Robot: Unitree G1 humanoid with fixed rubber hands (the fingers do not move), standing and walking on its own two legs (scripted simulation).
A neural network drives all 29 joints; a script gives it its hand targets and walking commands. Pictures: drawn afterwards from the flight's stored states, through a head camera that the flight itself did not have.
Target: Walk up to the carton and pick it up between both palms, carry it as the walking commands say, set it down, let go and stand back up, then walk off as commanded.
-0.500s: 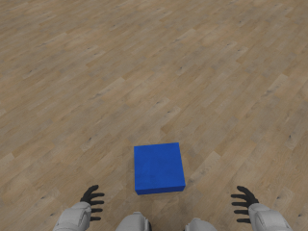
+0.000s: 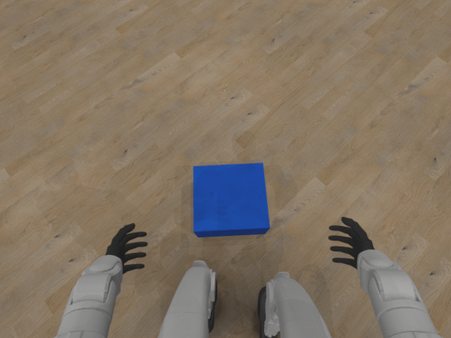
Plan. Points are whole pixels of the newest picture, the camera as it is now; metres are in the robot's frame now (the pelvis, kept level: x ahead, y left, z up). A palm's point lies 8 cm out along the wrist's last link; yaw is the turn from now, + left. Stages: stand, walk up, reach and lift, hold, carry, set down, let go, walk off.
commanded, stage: reach and lift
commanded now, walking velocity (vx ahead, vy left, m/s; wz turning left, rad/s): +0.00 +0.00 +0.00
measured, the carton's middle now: (229, 200) +0.48 +0.04 -0.63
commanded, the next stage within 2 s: none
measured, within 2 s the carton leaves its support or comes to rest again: neither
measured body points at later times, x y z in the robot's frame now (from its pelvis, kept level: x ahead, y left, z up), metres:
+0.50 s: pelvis -0.03 +0.02 -0.03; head +0.21 +0.03 +0.35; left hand +0.36 +0.27 -0.14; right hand +0.41 -0.19 -0.13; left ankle +0.07 +0.12 -0.67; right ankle +0.03 -0.11 -0.67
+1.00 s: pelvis -0.02 +0.02 -0.05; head +0.30 +0.02 +0.27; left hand +0.49 +0.28 -0.16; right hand +0.53 -0.19 -0.16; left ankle +0.07 +0.12 -0.67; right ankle +0.03 -0.11 -0.67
